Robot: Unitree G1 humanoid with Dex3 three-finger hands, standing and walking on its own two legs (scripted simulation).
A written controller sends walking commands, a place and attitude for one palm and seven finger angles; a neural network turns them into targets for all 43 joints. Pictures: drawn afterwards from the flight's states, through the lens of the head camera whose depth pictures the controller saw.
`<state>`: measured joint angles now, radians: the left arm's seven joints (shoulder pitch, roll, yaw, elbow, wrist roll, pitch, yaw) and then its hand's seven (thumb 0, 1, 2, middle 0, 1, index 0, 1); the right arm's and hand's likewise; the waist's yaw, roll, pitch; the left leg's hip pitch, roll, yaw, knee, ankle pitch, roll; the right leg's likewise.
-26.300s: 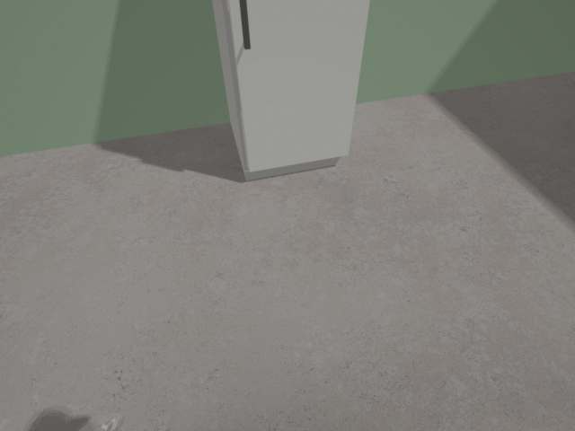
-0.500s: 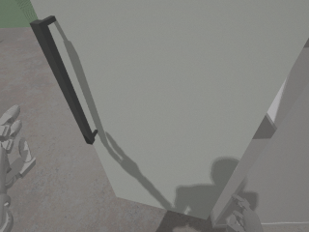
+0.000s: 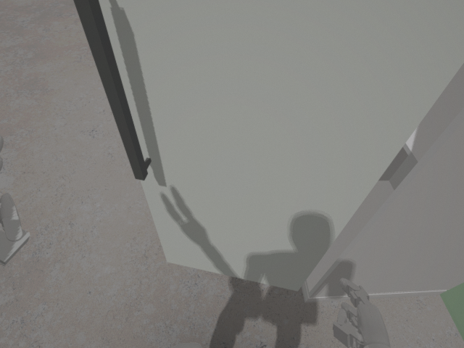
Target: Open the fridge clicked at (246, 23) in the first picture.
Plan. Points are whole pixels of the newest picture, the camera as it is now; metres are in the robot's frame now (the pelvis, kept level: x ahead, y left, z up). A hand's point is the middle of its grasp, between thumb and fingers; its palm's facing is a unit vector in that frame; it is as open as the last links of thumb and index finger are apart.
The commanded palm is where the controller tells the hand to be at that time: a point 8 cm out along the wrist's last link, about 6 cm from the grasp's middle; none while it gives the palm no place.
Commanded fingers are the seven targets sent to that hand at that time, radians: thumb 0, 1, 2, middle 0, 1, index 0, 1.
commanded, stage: step back with the hand held close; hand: left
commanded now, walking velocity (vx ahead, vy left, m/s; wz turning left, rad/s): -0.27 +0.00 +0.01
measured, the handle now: (124, 98) +0.48 +0.25 +0.16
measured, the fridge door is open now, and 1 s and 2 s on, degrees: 75 75 75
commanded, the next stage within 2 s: stop stepping back and stand still in 0.68 s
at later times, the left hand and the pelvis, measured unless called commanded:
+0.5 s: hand out of the picture +0.12 +0.28 +0.19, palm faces +0.45 -0.77 -0.46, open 7.4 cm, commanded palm +0.06 +0.30 +0.19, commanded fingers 0.00 0.90 0.90 -0.20 -0.30 -0.20 -0.30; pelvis -0.07 +0.00 +0.00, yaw +1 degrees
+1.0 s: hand out of the picture -0.03 +0.25 +0.18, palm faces +0.38 -0.78 -0.50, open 7.4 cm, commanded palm -0.06 +0.29 +0.19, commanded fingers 0.00 0.90 0.90 -0.20 -0.30 -0.20 -0.30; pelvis -0.20 -0.01 +0.00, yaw -1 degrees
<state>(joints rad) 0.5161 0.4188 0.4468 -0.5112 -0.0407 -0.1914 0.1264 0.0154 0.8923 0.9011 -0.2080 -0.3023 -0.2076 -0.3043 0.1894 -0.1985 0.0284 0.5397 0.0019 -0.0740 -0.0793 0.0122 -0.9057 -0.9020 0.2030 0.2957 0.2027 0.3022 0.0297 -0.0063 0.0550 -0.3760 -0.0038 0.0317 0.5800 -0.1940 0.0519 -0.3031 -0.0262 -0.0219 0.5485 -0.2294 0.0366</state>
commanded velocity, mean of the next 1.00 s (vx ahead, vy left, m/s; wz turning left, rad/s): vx -0.21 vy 0.00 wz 0.00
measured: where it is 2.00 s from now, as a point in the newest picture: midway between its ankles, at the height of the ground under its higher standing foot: outside the picture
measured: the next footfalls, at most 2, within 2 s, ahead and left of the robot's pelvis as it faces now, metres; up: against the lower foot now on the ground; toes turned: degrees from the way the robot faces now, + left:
right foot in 0.56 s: -0.14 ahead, -0.11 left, +0.00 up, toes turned -4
left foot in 1.16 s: -0.17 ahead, +0.12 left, +0.00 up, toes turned +6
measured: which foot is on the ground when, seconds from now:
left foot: down 0.00-0.90, up 0.92-1.00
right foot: down 0.00-0.28, up 0.30-0.54, down 0.56-1.00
